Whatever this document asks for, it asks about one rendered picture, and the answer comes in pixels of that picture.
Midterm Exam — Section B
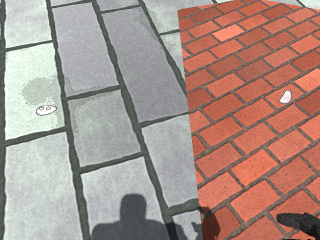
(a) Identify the robot right hand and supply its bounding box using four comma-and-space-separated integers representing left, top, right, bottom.
276, 212, 320, 240

